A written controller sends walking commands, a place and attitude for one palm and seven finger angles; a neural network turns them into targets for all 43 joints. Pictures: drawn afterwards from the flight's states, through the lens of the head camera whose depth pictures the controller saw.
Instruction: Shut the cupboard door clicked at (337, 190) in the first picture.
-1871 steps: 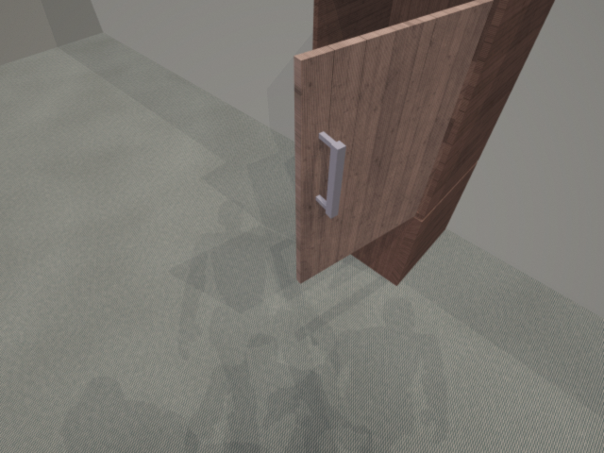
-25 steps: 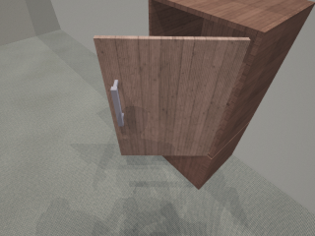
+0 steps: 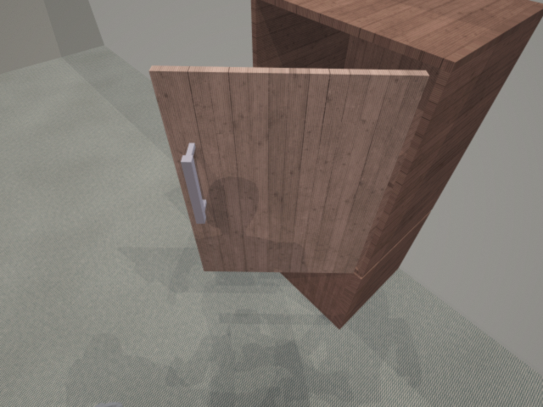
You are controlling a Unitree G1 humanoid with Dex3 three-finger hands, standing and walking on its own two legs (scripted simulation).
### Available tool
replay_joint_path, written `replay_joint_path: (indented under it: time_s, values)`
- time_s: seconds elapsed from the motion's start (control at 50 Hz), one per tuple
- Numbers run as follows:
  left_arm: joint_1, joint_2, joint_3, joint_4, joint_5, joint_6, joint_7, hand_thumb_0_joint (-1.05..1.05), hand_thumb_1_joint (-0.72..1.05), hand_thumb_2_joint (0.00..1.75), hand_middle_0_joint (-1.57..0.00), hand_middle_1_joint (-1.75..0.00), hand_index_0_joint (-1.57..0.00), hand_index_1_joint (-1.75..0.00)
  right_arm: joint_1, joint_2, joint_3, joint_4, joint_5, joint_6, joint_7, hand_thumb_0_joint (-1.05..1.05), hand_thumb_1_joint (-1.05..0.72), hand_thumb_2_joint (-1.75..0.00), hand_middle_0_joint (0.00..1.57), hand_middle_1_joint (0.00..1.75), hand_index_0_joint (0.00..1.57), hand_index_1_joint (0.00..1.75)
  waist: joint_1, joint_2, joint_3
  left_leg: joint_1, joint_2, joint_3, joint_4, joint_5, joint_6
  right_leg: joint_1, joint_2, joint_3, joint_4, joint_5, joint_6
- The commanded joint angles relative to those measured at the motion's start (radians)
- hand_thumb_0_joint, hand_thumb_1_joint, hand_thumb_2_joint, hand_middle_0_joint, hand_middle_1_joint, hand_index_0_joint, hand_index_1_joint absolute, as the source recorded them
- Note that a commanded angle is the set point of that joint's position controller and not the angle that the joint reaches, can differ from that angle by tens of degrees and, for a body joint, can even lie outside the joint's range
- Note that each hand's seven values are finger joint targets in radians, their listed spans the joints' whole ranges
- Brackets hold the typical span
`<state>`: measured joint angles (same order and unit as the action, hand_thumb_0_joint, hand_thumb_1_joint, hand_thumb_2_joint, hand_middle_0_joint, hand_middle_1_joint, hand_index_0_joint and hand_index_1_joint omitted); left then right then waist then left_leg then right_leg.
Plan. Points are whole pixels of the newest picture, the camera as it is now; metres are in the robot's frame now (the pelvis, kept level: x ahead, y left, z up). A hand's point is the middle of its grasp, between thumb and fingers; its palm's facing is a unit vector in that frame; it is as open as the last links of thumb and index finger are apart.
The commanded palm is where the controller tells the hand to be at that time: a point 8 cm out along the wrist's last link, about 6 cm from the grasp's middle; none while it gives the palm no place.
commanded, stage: come to a stop and stand still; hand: left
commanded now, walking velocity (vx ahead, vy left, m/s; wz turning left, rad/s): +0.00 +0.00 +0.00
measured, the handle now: (196, 185) +0.50 +0.18 +0.02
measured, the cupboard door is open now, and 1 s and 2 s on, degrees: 47 47 47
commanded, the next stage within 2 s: look again from close up in 0.04 s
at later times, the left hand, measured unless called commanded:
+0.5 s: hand out of the picture +0.06 +0.25 -0.16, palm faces -0.03 -0.95 -0.32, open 7.4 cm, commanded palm none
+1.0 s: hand out of the picture +0.03 +0.19 -0.18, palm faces -0.02 -0.98 -0.21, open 7.4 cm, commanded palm none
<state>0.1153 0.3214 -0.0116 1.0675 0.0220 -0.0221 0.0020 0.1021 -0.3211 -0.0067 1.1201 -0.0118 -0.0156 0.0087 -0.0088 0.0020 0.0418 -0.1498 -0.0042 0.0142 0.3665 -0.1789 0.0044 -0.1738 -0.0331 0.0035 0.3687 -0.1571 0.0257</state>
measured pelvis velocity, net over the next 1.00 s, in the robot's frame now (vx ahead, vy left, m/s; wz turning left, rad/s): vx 0.03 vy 0.00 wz -0.01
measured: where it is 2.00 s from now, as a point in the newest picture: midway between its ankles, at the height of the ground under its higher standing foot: outside the picture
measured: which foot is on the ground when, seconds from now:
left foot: down 0.00-1.00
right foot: down 0.00-1.00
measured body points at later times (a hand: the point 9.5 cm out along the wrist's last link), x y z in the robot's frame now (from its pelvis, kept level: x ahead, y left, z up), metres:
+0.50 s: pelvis +0.00 +0.00 +0.00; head +0.01 +0.01 +0.45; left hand +0.06 +0.29 -0.14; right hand +0.08 -0.29 -0.13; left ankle +0.01 +0.12 -0.75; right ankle +0.03 -0.14 -0.75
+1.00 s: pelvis +0.03 +0.00 +0.00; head +0.03 +0.01 +0.45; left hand +0.04 +0.25 -0.16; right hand +0.05 -0.24 -0.16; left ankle +0.01 +0.12 -0.75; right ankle +0.03 -0.14 -0.75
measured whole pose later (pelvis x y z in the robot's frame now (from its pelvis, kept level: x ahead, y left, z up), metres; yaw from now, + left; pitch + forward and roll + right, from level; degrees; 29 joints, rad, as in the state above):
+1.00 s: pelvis +0.03 +0.00 +0.00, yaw +0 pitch -2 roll +0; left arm 0.27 0.23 -0.01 1.14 0.03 0.00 0.00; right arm 0.21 -0.19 0.01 1.16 -0.02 0.00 0.00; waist 0.00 -0.03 0.01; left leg -0.13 0.00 0.02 0.42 -0.26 0.00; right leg -0.17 -0.03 0.01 0.45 -0.25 0.03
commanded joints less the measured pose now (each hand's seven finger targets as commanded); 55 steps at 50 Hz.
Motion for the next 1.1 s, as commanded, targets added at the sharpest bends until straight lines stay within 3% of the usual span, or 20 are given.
replay_joint_path:
  time_s: [0.0, 0.54, 0.62, 0.7, 0.76, 0.86, 0.92, 0.96, 1.02, 1.04, 1.08]
  values:
    - [-0.019, 0.202, 0.040, -0.057, -0.006, -0.015, 0.017, 0.00, 0.90, 0.90, -0.20, -0.30, -0.20, -0.30, -0.038, -0.200, -0.040, -0.060, 0.002, -0.020, -0.011, 0.00, -0.90, -0.90, 0.20, 0.30, 0.20, 0.30, 0.006, -0.012, -0.068, -0.002, 0.112, -0.103, -0.080, 0.069, 0.018, 0.033, -0.100, 0.088, -0.069, 0.050, -0.046]
    - [0.012, 0.196, 0.038, -0.018, -0.006, -0.008, 0.013, 0.00, 0.90, 0.90, -0.20, -0.30, -0.20, -0.30, -0.028, -0.204, -0.033, -0.037, 0.003, -0.018, -0.014, 0.00, -0.90, -0.90, 0.20, 0.30, 0.20, 0.30, 0.010, -0.001, -0.043, -0.008, 0.114, -0.118, -0.114, 0.020, 0.015, 0.036, -0.099, 0.076, -0.094, -0.004, -0.038]
    - [0.017, 0.195, 0.037, -0.018, -0.007, -0.010, 0.014, 0.00, 0.90, 0.90, -0.20, -0.30, -0.20, -0.30, -0.023, -0.202, -0.034, -0.038, 0.003, -0.021, -0.015, 0.00, -0.90, -0.90, 0.20, 0.30, 0.20, 0.30, 0.009, -0.008, -0.069, 0.012, 0.117, -0.118, -0.103, 0.069, 0.018, 0.049, -0.103, 0.071, -0.088, 0.033, -0.039]
    - [0.013, 0.195, 0.037, -0.019, -0.006, -0.010, 0.015, 0.00, 0.90, 0.90, -0.20, -0.30, -0.20, -0.30, -0.029, -0.201, -0.035, -0.037, 0.003, -0.020, -0.015, 0.00, -0.90, -0.90, 0.20, 0.30, 0.20, 0.30, 0.009, -0.003, -0.043, 0.005, 0.115, -0.117, -0.105, 0.068, 0.016, 0.039, -0.101, 0.074, -0.092, 0.031, -0.039]
    - [0.089, 0.060, 0.007, 0.022, -0.010, 0.009, 0.020, 0.00, 0.90, 0.90, -0.20, -0.30, -0.20, -0.30, 0.036, -0.061, -0.001, -0.003, -0.003, -0.003, -0.014, 0.00, -0.90, -0.90, 0.20, 0.30, 0.20, 0.30, 0.009, -0.012, -0.045, -0.001, 0.116, -0.103, -0.108, -0.024, -0.003, 0.036, -0.089, 0.058, -0.092, -0.052, -0.012]
    - [0.143, 0.042, 0.012, 0.031, -0.002, 0.021, 0.016, 0.00, 0.90, 0.90, -0.20, -0.30, -0.20, -0.30, 0.083, -0.059, -0.013, 0.004, -0.009, 0.007, -0.015, 0.00, -0.90, -0.90, 0.20, 0.30, 0.20, 0.30, 0.009, 0.011, 0.040, -0.053, 0.132, -0.123, -0.117, -0.239, 0.011, -0.040, -0.053, 0.037, -0.021, -0.181, -0.020]
    - [0.182, 0.012, 0.017, 0.032, 0.000, 0.019, 0.012, 0.00, 0.90, 0.90, -0.20, -0.30, -0.20, -0.30, 0.099, -0.049, -0.022, 0.000, -0.009, 0.004, -0.019, 0.00, -0.90, -0.90, 0.20, 0.30, 0.20, 0.30, 0.013, 0.044, 0.077, -0.083, 0.152, -0.147, -0.125, -0.284, 0.032, -0.064, -0.035, 0.018, 0.033, -0.175, -0.027]
    - [0.219, -0.001, 0.022, 0.034, 0.000, 0.014, 0.009, 0.00, 0.90, 0.90, -0.20, -0.30, -0.20, -0.30, 0.119, -0.031, -0.028, 0.000, -0.006, 0.001, -0.024, 0.00, -0.90, -0.90, 0.20, 0.30, 0.20, 0.30, 0.019, 0.036, 0.087, -0.086, 0.154, -0.139, -0.096, -0.250, 0.042, -0.067, -0.032, 0.015, 0.042, -0.157, -0.034]
    - [0.267, -0.028, 0.029, 0.041, -0.003, 0.003, 0.014, 0.00, 0.90, 0.90, -0.20, -0.30, -0.20, -0.30, 0.160, 0.012, -0.029, 0.006, -0.003, -0.011, -0.033, 0.00, -0.90, -0.90, 0.20, 0.30, 0.20, 0.30, 0.018, -0.004, 0.036, -0.051, 0.131, -0.085, 0.023, -0.051, 0.040, -0.036, -0.053, 0.053, 0.045, -0.045, -0.052]
    - [0.281, -0.033, 0.030, 0.047, -0.005, 0.000, 0.019, 0.00, 0.90, 0.90, -0.20, -0.30, -0.20, -0.30, 0.164, 0.034, -0.025, 0.007, -0.001, -0.012, -0.037, 0.00, -0.90, -0.90, 0.20, 0.30, 0.20, 0.30, 0.020, -0.026, 0.033, -0.057, 0.106, -0.049, 0.076, 0.035, 0.028, -0.014, -0.069, 0.079, 0.038, 0.055, -0.058]
    - [0.309, -0.039, 0.032, 0.057, -0.009, -0.006, 0.031, 0.00, 0.90, 0.90, -0.20, -0.30, -0.20, -0.30, 0.191, 0.073, -0.017, 0.017, 0.001, -0.013, -0.047, 0.00, -0.90, -0.90, 0.20, 0.30, 0.20, 0.30, 0.013, -0.061, 0.008, -0.056, 0.087, -0.010, 0.119, 0.155, 0.006, 0.043, -0.096, 0.094, 0.058, 0.370, -0.067]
